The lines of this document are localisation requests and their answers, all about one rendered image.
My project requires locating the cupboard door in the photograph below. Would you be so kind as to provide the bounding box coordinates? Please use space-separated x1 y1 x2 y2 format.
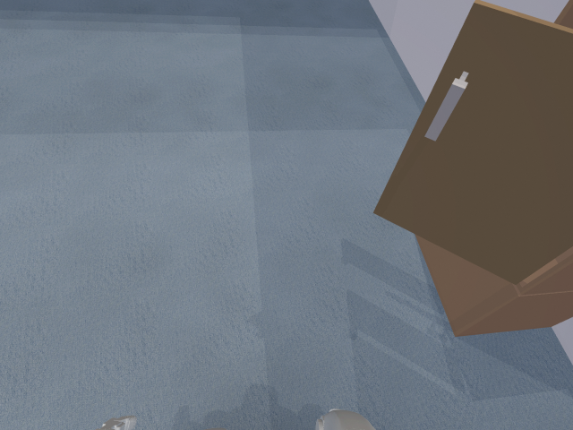
373 0 573 285

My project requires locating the handle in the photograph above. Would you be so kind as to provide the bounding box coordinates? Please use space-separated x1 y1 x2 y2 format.
424 72 469 141

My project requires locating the right robot thigh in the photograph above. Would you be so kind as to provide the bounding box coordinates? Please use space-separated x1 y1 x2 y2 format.
315 410 375 430

